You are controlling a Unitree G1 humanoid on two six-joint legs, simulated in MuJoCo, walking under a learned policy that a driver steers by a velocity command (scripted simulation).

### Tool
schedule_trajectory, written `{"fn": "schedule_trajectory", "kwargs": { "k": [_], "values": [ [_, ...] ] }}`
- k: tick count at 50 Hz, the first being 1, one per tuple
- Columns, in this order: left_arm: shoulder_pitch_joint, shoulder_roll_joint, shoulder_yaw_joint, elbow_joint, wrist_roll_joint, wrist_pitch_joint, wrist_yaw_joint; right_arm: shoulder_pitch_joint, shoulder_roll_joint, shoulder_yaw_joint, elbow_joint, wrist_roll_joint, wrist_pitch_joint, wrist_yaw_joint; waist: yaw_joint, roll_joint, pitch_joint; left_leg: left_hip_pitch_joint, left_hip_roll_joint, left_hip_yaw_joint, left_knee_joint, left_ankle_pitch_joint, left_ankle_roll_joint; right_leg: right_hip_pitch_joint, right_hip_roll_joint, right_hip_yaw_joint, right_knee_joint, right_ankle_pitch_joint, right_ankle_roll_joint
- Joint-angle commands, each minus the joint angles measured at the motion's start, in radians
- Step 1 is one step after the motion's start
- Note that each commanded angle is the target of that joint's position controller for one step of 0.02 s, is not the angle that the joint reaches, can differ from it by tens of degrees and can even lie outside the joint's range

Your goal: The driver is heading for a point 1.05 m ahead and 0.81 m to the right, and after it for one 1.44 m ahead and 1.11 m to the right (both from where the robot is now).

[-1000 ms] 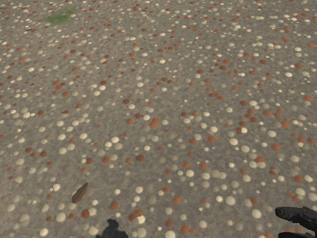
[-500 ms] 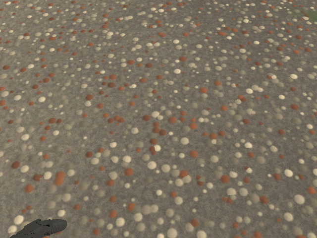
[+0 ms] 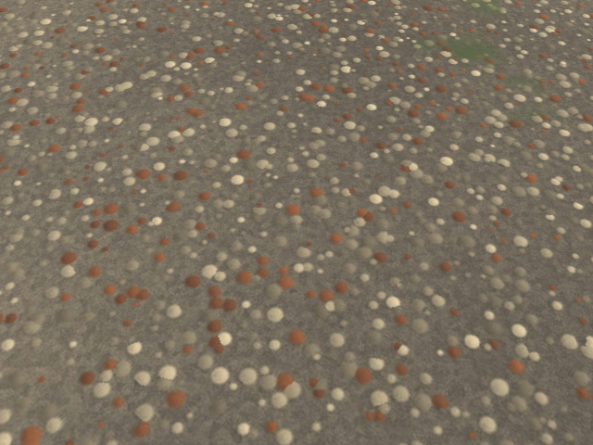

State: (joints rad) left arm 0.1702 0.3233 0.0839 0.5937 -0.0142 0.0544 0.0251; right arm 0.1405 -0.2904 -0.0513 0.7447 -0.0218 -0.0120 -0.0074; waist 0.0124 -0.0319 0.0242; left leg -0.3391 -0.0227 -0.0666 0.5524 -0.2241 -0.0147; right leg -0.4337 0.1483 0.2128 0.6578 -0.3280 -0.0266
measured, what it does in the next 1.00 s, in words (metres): steps on the spot, turning right: right foot, then left foot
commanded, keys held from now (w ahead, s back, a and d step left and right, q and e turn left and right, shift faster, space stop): e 0.62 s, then w+e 0.12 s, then w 0.26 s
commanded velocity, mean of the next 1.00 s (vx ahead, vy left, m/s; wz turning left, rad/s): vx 0.10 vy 0.00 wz -0.54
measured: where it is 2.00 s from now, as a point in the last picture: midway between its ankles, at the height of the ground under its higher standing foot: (485, 430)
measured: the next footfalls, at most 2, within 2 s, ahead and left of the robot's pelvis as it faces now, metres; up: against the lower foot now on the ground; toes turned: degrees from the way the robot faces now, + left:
right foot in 0.38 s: +0.01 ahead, -0.14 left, +0.00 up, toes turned -15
left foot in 0.84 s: +0.12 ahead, +0.05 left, +0.00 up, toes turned -33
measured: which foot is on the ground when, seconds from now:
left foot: down 0.00-0.38, up 0.40-0.82, down 0.84-1.00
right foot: up 0.00-0.36, down 0.38-0.84, up 0.86-1.00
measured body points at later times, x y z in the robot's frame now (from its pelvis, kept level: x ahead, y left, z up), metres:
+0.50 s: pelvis -0.01 -0.03 +0.01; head +0.03 -0.08 +0.46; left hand +0.23 +0.19 -0.06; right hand +0.04 -0.36 -0.11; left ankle +0.01 +0.12 -0.65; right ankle -0.03 -0.13 -0.73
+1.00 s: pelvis +0.07 -0.05 +0.02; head +0.08 -0.03 +0.46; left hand +0.34 +0.11 -0.09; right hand -0.03 -0.32 -0.09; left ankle +0.08 +0.07 -0.73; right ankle +0.01 -0.18 -0.66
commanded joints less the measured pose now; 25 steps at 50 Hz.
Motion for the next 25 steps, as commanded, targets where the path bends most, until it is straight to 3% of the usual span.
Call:
{"fn": "schedule_trajectory", "kwargs": {
  "k": [1, 2, 3, 4, 6, 8, 11, 15, 17, 18, 19, 20, 21, 22, 24, 25],
  "values": [
    [0.049, 0.187, 0.057, -0.076, 0.009, -0.025, 0.000, -0.010, -0.188, -0.053, -0.086, -0.025, -0.010, -0.009, 0.009, 0.250, -0.082, 0.160, 0.426, -0.414, -0.254, 0.313, 0.281, -0.180, -0.054, -0.036, 0.424, -0.255, 0.048],
    [0.065, 0.191, 0.065, -0.045, 0.000, -0.018, 0.000, -0.048, -0.144, -0.043, -0.095, -0.012, -0.008, -0.015, 0.020, 0.189, -0.070, 0.158, 0.357, -0.299, -0.230, 0.307, 0.232, -0.179, -0.064, -0.050, 0.483, -0.193, 0.066],
    [0.082, 0.162, 0.061, -0.023, -0.001, -0.006, 0.006, -0.067, -0.127, -0.039, -0.102, 0.003, -0.005, -0.020, 0.025, 0.162, -0.065, 0.180, 0.302, -0.220, -0.212, 0.287, 0.193, -0.192, -0.072, -0.066, 0.530, -0.146, 0.084],
    [0.081, 0.137, 0.054, -0.021, 0.000, 0.003, 0.006, -0.064, -0.118, -0.035, -0.102, 0.014, -0.002, -0.024, 0.012, 0.163, -0.052, 0.194, 0.293, -0.179, -0.207, 0.328, 0.195, -0.216, -0.079, -0.075, 0.573, -0.115, 0.101],
    [0.041, 0.096, 0.040, -0.039, -0.011, 0.008, 0.001, -0.037, -0.120, -0.034, -0.097, 0.009, 0.009, -0.030, -0.009, 0.177, -0.045, 0.212, 0.259, -0.090, -0.219, 0.358, 0.202, -0.212, -0.097, -0.133, 0.525, -0.073, 0.121],
    [-0.021, 0.075, 0.029, -0.066, -0.014, 0.005, -0.003, 0.004, -0.138, -0.043, -0.089, 0.004, 0.019, -0.035, -0.049, 0.206, -0.059, 0.288, 0.274, -0.066, -0.218, 0.374, 0.217, -0.222, -0.126, -0.161, 0.418, -0.062, 0.135],
    [-0.049, 0.056, 0.015, -0.088, -0.006, 0.003, -0.016, 0.009, -0.179, -0.060, -0.086, 0.010, 0.029, -0.031, -0.065, 0.227, -0.089, 0.292, 0.304, -0.024, -0.213, 0.392, 0.226, -0.112, -0.164, -0.199, 0.252, -0.080, 0.129],
    [-0.027, 0.079, 0.023, -0.087, -0.007, 0.010, -0.032, 0.000, -0.208, -0.074, -0.078, 0.032, 0.028, -0.015, -0.057, 0.242, -0.096, 0.263, 0.335, 0.012, -0.189, 0.395, 0.216, 0.026, -0.158, -0.258, 0.057, -0.049, 0.089],
    [0.025, 0.078, 0.030, -0.069, -0.007, 0.013, -0.040, -0.022, -0.209, -0.076, -0.072, 0.051, 0.025, -0.013, -0.015, 0.225, -0.096, 0.232, 0.329, 0.046, -0.127, 0.363, 0.174, 0.134, -0.143, -0.284, -0.132, 0.077, 0.041],
    [0.064, 0.092, 0.040, -0.053, -0.006, 0.013, -0.037, 0.003, -0.183, -0.070, -0.058, 0.057, 0.021, -0.012, 0.001, 0.188, -0.105, 0.174, 0.303, 0.086, -0.058, 0.294, 0.124, 0.242, -0.124, -0.276, -0.233, 0.168, 0.006],
    [0.107, 0.153, 0.060, -0.047, -0.007, 0.010, -0.026, 0.052, -0.136, -0.058, -0.044, 0.036, 0.016, -0.006, 0.002, 0.027, -0.126, 0.019, 0.236, 0.174, 0.121, 0.108, 0.037, 0.416, -0.209, -0.127, -0.289, 0.401, -0.045],
    [0.110, 0.271, 0.078, -0.075, 0.000, 0.005, -0.009, 0.034, -0.061, -0.027, -0.097, -0.028, 0.014, 0.000, -0.030, -0.307, -0.127, -0.293, 0.092, 0.216, 0.435, -0.444, -0.066, 0.543, -0.478, 0.243, -0.249, 0.816, -0.203],
    [0.133, 0.239, 0.068, -0.080, 0.041, -0.021, -0.023, -0.066, -0.120, -0.045, -0.123, -0.003, 0.009, -0.012, 0.066, -0.218, -0.196, -0.334, 0.046, 0.050, 0.602, -0.480, -0.072, 0.451, -0.545, 0.313, -0.288, 0.735, -0.351],
    [0.095, 0.209, 0.056, -0.069, 0.041, -0.040, -0.026, -0.090, -0.151, -0.056, -0.122, 0.023, 0.012, -0.018, 0.045, -0.136, -0.141, -0.344, 0.068, 0.017, 0.653, -0.400, -0.060, 0.413, -0.481, 0.221, -0.305, 0.630, -0.312],
    [0.001, 0.150, 0.038, -0.065, 0.005, -0.046, -0.014, -0.066, -0.153, -0.065, -0.096, 0.016, 0.018, -0.031, 0.002, -0.086, -0.092, -0.345, 0.086, -0.002, 0.605, -0.248, -0.054, 0.366, -0.384, 0.125, -0.304, 0.499, -0.212],
    [-0.026, 0.145, 0.031, -0.068, 0.000, -0.042, -0.007, -0.048, -0.152, -0.067, -0.094, 0.009, 0.020, -0.033, -0.015, -0.094, -0.090, -0.309, 0.073, 0.002, 0.606, -0.197, -0.064, 0.326, -0.361, 0.105, -0.305, 0.529, -0.204]
  ]
}}
Velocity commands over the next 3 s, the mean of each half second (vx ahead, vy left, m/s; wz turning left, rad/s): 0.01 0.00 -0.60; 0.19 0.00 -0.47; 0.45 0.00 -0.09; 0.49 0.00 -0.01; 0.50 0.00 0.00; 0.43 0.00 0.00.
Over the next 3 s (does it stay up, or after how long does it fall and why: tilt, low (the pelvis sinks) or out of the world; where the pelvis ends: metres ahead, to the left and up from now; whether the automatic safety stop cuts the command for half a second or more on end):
stays up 0.97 -0.65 0.01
